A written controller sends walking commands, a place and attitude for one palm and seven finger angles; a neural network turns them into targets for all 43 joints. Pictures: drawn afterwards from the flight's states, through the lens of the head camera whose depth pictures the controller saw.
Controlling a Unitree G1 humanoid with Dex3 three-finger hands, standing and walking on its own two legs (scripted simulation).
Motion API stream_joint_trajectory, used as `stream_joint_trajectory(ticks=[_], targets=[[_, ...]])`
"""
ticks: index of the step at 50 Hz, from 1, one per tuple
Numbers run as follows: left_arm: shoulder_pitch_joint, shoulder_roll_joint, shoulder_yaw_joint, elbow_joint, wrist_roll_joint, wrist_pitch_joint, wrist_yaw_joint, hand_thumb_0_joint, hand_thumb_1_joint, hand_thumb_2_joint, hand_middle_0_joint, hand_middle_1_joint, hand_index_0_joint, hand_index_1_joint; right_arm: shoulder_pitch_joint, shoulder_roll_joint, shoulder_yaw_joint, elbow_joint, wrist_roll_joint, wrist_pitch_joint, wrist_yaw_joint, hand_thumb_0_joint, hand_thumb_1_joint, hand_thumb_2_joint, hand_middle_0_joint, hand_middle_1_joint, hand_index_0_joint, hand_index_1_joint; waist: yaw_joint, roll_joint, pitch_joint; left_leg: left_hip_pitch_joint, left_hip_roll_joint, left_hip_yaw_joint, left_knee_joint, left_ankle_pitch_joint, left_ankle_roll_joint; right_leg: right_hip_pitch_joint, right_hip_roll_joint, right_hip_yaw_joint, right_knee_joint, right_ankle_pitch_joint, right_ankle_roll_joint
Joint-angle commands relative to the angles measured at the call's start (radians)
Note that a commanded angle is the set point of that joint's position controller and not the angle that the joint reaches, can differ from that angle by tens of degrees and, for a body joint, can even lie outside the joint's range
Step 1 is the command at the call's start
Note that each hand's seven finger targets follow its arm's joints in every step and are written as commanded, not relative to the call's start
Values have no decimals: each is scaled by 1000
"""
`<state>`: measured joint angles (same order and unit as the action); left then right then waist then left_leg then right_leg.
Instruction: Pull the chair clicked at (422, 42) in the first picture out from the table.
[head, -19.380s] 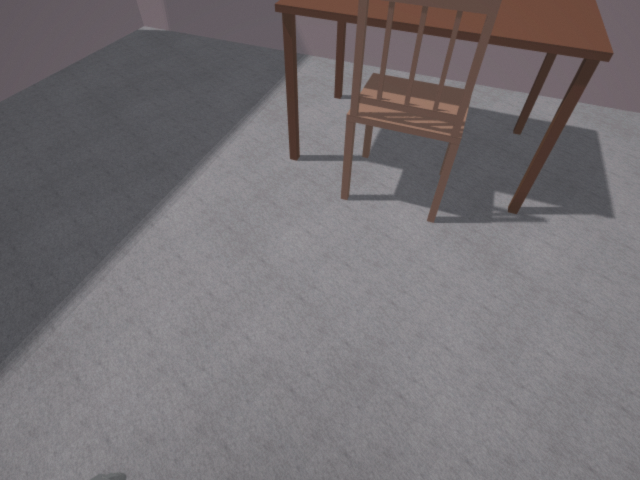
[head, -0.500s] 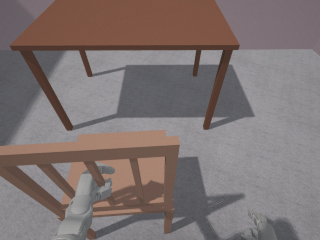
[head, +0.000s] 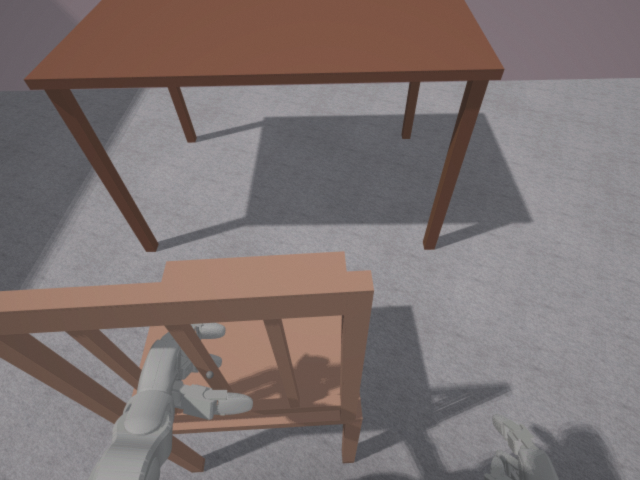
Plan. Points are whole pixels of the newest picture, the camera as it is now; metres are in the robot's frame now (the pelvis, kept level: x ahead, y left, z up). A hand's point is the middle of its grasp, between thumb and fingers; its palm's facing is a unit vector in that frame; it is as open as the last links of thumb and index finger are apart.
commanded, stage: open the thumb and straighten the fingers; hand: left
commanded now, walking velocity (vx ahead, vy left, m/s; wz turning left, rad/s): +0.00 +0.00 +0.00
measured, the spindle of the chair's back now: (210, 371) +0.28 +0.16 -0.05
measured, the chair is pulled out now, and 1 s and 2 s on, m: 0.56 0.56 0.56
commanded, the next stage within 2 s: draw the fingers out of the gap in 0.34 s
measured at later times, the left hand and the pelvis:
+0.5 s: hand (213, 383) +0.25 +0.15 -0.04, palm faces +0.04 -0.97 -0.23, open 17.4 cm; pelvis +0.02 -0.02 -0.02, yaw +2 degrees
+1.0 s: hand (192, 452) +0.17 +0.16 -0.04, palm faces +0.06 -0.97 -0.24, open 17.5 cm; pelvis +0.00 -0.01 -0.03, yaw +3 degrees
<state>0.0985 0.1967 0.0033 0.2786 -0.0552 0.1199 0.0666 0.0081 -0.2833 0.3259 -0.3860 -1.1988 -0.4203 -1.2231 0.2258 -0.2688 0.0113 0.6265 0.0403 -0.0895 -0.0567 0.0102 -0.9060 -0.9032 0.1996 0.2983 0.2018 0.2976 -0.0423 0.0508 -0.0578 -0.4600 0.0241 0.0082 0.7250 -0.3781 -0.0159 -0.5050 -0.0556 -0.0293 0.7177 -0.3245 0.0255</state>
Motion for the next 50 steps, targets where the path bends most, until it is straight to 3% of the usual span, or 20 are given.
stream_joint_trajectory(ticks=[1,2,5,6,7,10,12,19,21,23,24,27,31,33,35,37,40,46,47,50], targets=[[-136,57,-6,-264,-5,-32,-3,0,-550,200,-225,-652,-225,-652,-64,-122,-47,-167,-5,-84,-17,0,-900,-900,200,300,200,300,-5,-43,-216,59,8,-18,-69,233,20,86,7,-40,-52,192,-31],[-136,62,-4,-260,-3,-24,-1,0,-550,200,-200,-580,-200,-580,-57,-125,-46,-165,-6,-86,-18,0,-900,-900,200,300,200,300,-8,-80,-207,46,7,-21,-61,219,22,76,8,-43,-46,185,-27],[-90,96,30,-309,6,-10,6,0,-550,200,-125,-363,-125,-363,-46,-125,-48,-180,-11,-91,-22,0,-900,-900,200,300,200,300,11,-75,-248,37,0,-19,-41,243,23,96,5,-39,-24,221,-28],[-55,149,87,-274,12,-1,11,0,-550,200,-100,-290,-100,-290,-40,-130,-48,-178,-12,-87,-25,0,-900,-900,200,300,200,300,20,-68,-232,17,-1,-16,-32,254,21,94,6,-37,-16,233,-33],[-74,110,44,-293,15,4,7,0,-550,200,-75,-218,-75,-218,-42,-123,-42,-182,-12,-84,-24,0,-900,-900,200,300,200,300,8,-62,-225,18,-4,-14,-24,249,22,79,3,-39,-11,236,-29],[-55,138,73,-330,13,10,6,0,-550,200,0,0,0,0,-37,-121,-42,-196,-13,-83,-29,0,-900,-900,200,300,200,300,11,-78,-238,2,-5,-10,-6,247,25,89,3,-35,-2,247,-28],[-76,115,39,-369,11,14,-4,0,-550,200,0,0,0,0,-34,-119,-38,-201,-13,-87,-32,0,-900,-900,200,300,200,300,-1,-47,-244,11,-7,-11,8,269,27,87,0,-34,4,277,-29],[-12,112,29,-396,4,35,-20,0,-550,200,0,0,0,0,-23,-122,-36,-208,-13,-100,-40,0,-900,-900,200,300,200,300,-2,-49,-247,-4,-7,-15,34,280,27,78,-2,-43,22,296,-27],[1,136,54,-388,3,44,-16,0,-550,200,0,0,0,0,-21,-126,-38,-206,-12,-102,-44,0,-900,-900,200,300,200,300,-1,-67,-244,-21,-9,-15,40,266,28,81,-1,-41,20,290,-27],[130,161,102,-376,-3,49,-20,0,-550,200,0,0,0,0,-24,-119,-41,-217,-12,-99,-42,0,-900,-900,200,300,200,300,24,-103,-252,-55,-12,-8,45,256,28,106,-4,-39,28,309,-27],[164,150,89,-409,-1,48,-24,0,-550,200,0,0,0,0,-30,-115,-41,-230,-10,-99,-41,0,-900,-900,200,300,200,300,30,-91,-255,-61,-14,-4,45,256,28,114,-5,-36,30,313,-28],[222,162,92,-492,-2,44,-21,0,-550,200,0,0,0,0,-38,-106,-43,-243,-7,-106,-42,0,-900,-900,200,300,200,300,31,-37,-249,-66,-14,-3,51,238,28,104,-8,-29,31,284,-31],[244,160,86,-537,-8,31,-18,0,-550,200,0,0,0,0,-35,-105,-46,-239,-7,-122,-56,0,-900,-900,200,300,200,300,9,-77,-203,-90,-14,-12,69,199,34,59,0,-32,24,229,-27],[248,176,100,-554,-12,19,-24,0,-550,200,0,0,0,0,-33,-107,-46,-230,-7,-134,-62,0,-900,-900,200,300,200,300,6,-56,-204,-88,-17,-17,75,183,35,41,0,-35,28,195,-26],[278,147,57,-587,-9,6,-33,0,-550,200,0,0,0,0,-34,-105,-44,-232,-5,-151,-65,0,-900,-900,200,300,200,300,3,-29,-207,-68,-16,-24,76,187,35,18,0,-42,34,176,-27],[316,138,43,-605,-9,4,-35,0,-550,200,0,0,0,0,-39,-102,-46,-229,-5,-165,-68,0,-900,-900,200,300,200,300,5,-18,-209,-63,-15,-28,79,192,33,10,0,-50,42,170,-29],[340,142,43,-599,-6,8,-36,0,-550,200,0,0,0,0,-48,-101,-44,-231,-6,-170,-72,0,-900,-900,200,300,200,300,4,-63,-177,-96,-18,-34,82,139,35,-13,4,-51,37,105,-25],[399,166,68,-644,9,23,-24,0,-550,200,0,0,0,0,-64,-91,-44,-252,-6,-166,-77,0,-900,-900,200,300,200,300,26,-20,-176,-110,-17,-40,76,106,34,-20,6,-50,42,40,-34],[414,137,37,-658,11,26,-25,0,-550,200,0,0,0,0,-67,-85,-39,-260,-7,-167,-75,0,-900,-900,200,300,200,300,24,-11,-170,-105,-18,-40,74,106,32,-27,3,-54,48,40,-33],[453,125,24,-673,11,34,-25,0,-550,200,0,0,0,0,-74,-81,-38,-273,-6,-164,-74,0,-900,-900,200,300,200,300,23,-29,-155,-121,-16,-43,77,87,32,-40,7,-58,50,20,-32]])
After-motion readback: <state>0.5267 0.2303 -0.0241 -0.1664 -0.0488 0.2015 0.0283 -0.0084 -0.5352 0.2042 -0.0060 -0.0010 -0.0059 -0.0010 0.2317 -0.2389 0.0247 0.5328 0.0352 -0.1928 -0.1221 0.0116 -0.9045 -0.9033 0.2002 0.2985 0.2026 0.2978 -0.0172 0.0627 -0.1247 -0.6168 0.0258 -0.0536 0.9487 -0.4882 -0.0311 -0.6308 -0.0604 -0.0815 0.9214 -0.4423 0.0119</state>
